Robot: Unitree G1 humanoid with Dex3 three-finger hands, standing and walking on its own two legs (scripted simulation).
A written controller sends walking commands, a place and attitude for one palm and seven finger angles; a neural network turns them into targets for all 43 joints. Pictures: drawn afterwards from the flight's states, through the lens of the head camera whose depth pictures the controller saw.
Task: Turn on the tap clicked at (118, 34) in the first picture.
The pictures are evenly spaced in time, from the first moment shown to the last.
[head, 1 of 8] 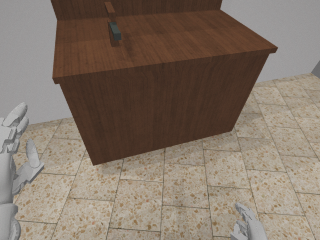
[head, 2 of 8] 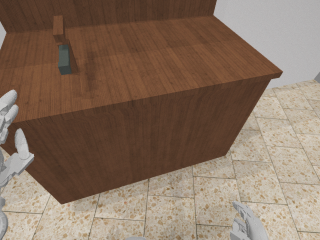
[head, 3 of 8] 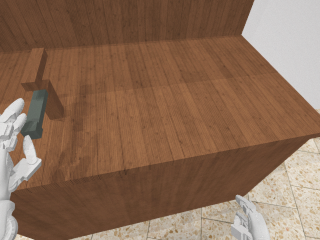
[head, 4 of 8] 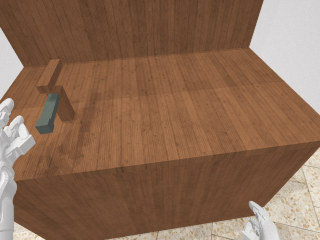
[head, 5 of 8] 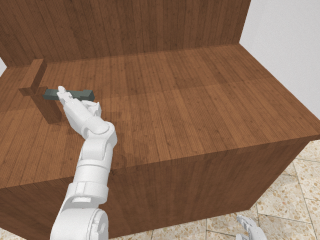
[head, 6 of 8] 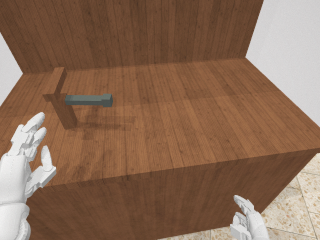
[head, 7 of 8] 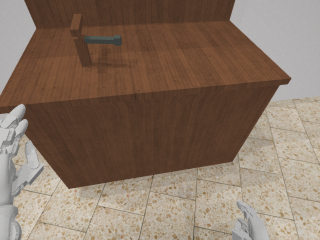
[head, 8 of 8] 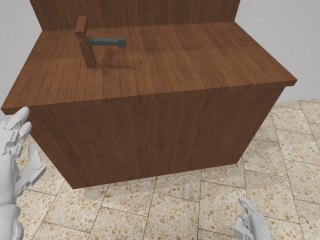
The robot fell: no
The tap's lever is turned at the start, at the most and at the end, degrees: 0 80 80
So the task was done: yes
